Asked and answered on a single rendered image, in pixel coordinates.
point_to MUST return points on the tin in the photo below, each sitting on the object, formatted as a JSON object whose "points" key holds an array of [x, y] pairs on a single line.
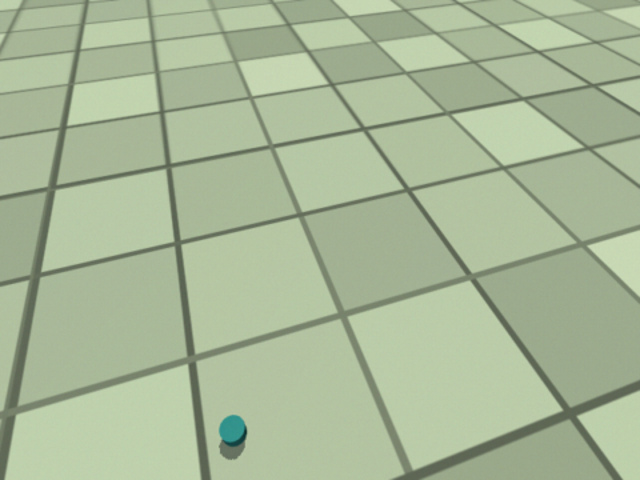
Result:
{"points": [[233, 430]]}

